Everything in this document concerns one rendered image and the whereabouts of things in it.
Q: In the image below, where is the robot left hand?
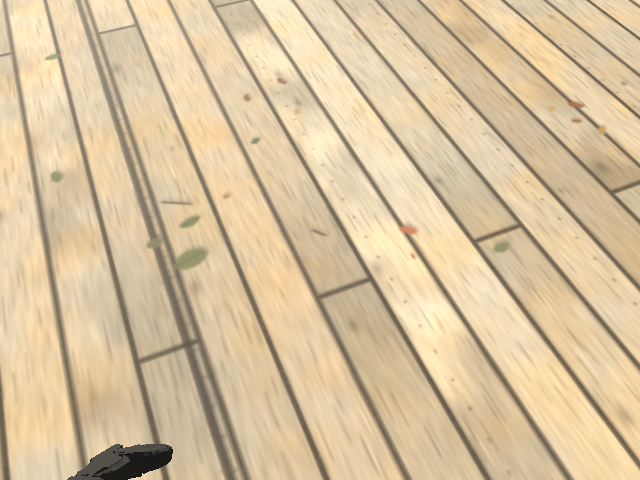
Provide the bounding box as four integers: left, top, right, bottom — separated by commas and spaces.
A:
67, 444, 173, 480

